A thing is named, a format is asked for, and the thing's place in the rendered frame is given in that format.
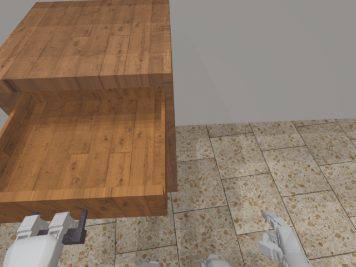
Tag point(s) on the right robot forearm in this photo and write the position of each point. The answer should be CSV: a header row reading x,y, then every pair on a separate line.
x,y
295,259

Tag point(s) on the handle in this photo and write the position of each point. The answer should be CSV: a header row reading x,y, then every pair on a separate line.
x,y
72,236

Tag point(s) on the drawer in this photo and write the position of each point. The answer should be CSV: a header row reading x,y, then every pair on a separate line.
x,y
104,150

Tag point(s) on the cabinet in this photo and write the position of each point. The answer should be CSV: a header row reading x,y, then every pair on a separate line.
x,y
96,44

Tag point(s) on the right robot shin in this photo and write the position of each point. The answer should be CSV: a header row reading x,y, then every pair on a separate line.
x,y
212,256

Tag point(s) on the robot right hand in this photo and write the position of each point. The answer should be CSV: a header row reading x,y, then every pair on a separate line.
x,y
275,245

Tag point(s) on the robot left hand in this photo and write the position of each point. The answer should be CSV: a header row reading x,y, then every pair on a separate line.
x,y
30,250

